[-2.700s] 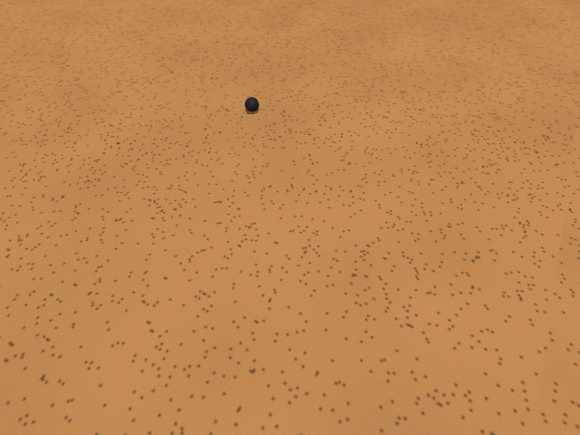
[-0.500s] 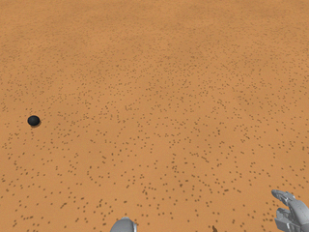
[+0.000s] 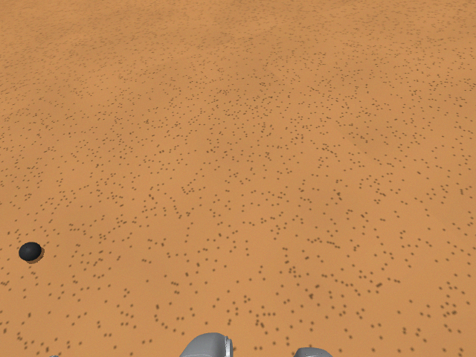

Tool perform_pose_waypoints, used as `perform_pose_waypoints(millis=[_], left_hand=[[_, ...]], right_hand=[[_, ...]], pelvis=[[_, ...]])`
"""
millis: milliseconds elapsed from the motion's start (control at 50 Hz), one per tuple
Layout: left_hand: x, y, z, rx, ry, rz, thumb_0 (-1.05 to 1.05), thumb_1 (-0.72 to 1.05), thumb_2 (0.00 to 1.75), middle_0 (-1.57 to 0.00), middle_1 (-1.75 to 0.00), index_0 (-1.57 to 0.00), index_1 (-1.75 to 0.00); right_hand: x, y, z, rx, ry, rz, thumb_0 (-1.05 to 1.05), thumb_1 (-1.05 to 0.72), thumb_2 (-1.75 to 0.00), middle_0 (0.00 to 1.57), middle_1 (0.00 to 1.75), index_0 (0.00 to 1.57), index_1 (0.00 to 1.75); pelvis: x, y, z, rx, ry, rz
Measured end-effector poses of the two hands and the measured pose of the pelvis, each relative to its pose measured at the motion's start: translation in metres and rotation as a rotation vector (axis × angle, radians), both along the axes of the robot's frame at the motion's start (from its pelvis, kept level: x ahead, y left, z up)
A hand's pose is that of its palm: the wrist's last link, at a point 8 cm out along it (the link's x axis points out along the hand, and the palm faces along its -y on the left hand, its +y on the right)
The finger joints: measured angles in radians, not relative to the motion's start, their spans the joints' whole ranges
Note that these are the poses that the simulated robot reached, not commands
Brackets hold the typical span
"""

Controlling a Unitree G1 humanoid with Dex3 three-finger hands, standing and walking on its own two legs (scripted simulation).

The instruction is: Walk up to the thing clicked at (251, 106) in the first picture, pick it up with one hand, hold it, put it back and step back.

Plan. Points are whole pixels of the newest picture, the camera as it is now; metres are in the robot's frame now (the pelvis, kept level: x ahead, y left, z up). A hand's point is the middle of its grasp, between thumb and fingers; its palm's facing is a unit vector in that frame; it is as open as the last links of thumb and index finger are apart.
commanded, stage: walk up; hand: left
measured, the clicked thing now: (30, 251) +0.71 +0.99 -0.71
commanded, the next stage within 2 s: none
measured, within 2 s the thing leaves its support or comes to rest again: neither
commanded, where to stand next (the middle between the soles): +0.24 +1.00 m, yaw -32 degrees
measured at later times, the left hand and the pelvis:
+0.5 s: hand out of the picture +0.22 +0.52 -0.13, palm faces -0.22 -0.81 -0.54, open 7.4 cm; pelvis +0.09 +0.24 -0.01, yaw -9 degrees
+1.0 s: hand out of the picture +0.29 +0.79 -0.12, palm faces -0.25 -0.70 -0.67, open 7.4 cm; pelvis +0.14 +0.47 -0.04, yaw -17 degrees
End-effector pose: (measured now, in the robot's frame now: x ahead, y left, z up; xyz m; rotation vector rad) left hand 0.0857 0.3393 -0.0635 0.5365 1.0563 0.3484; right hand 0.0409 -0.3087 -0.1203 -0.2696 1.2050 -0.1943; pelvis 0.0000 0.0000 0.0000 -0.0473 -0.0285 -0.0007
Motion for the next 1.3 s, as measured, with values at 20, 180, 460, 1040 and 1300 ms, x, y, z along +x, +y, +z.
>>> perform_pose_waypoints(millis=[20,180,460,1040,1300], left_hand=[[0.0,0.009,0.003,0.004,0.001,0.005,0.01,0.9,0.9,-0.21,-0.3,-0.21,-0.3],[0.021,0.109,0.003,0.034,0.058,-0.067,0.01,0.89,0.9,-0.21,-0.31,-0.21,-0.3],[0.124,0.223,-0.029,-0.016,0.129,-0.169,0.01,0.9,0.9,-0.21,-0.3,-0.2,-0.3],[0.211,0.497,-0.021,0.129,0.086,-0.267,0.01,0.9,0.9,-0.21,-0.3,-0.21,-0.3],[0.27,0.504,-0.029,-0.051,0.118,-0.434,0.01,0.9,0.9,-0.21,-0.3,-0.2,-0.3]], right_hand=[[0.014,0.009,0.003,0.005,-0.031,0.009,0.01,-0.91,-0.89,0.2,0.3,0.2,0.3],[0.098,0.072,0.02,-0.035,-0.201,0.042,0.0,-0.91,-0.89,0.2,0.3,0.2,0.3],[0.038,0.218,0.014,-0.062,0.021,-0.13,0.0,-0.9,-0.89,0.21,0.3,0.2,0.3],[0.096,0.437,-0.01,-0.126,-0.064,-0.17,0.0,-0.91,-0.89,0.2,0.3,0.2,0.3],[0.039,0.572,0.007,-0.071,0.029,-0.352,0.0,-0.9,-0.89,0.21,0.3,0.2,0.3]], pelvis=[[0.004,0.009,0.002,0.003,-0.003,-0.006],[0.034,0.105,-0.007,-0.004,0.008,-0.054],[0.082,0.229,-0.006,0.033,0.029,-0.145],[0.142,0.487,-0.04,0.05,0.001,-0.319],[0.161,0.577,-0.009,0.042,0.02,-0.373]])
